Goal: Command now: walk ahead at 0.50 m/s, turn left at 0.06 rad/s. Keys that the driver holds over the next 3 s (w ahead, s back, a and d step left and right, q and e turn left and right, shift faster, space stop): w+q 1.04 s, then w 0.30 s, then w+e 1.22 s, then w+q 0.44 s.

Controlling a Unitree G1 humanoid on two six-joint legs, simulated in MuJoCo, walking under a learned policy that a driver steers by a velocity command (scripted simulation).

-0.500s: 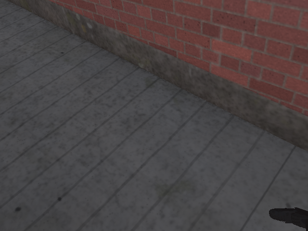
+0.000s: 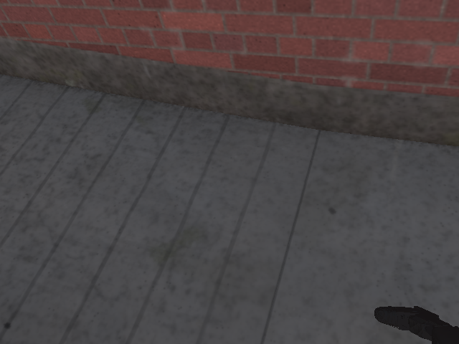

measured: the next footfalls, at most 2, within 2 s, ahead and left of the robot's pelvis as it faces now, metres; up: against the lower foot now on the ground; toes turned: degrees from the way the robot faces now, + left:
left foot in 0.52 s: -0.05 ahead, +0.05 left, -0.01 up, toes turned +22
right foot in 1.04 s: +0.20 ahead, -0.16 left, -0.01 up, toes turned +23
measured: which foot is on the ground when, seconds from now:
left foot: up 0.00-0.50, down 0.52-1.00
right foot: down 0.00-0.48, up 0.50-1.00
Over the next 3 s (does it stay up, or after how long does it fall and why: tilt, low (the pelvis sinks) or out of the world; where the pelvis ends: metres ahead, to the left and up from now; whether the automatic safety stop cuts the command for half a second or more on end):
stays up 0.03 0.05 0.04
